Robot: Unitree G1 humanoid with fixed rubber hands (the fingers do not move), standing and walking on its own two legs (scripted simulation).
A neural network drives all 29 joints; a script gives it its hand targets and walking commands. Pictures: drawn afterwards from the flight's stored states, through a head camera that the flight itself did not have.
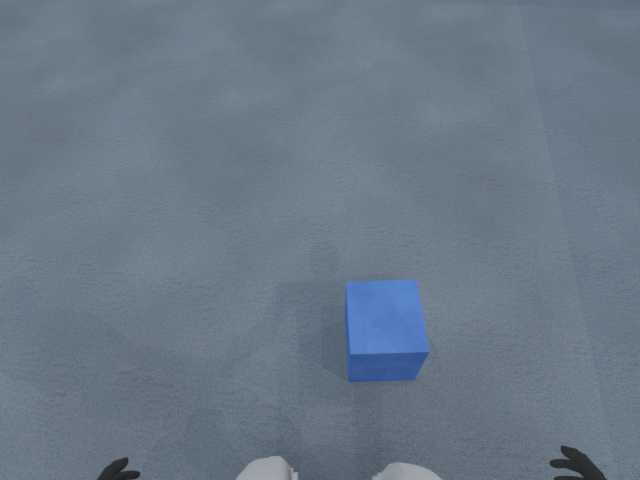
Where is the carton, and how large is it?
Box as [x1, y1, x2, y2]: [345, 280, 428, 381]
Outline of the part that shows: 415,280 346,282 345,327 348,381 405,380 413,379 415,377 428,353 427,341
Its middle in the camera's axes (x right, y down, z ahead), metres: +0.18 +0.27 +1.14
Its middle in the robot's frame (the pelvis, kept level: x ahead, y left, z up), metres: +0.53 -0.12 -0.63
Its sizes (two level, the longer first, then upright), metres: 0.210 0.200 0.250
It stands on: the floor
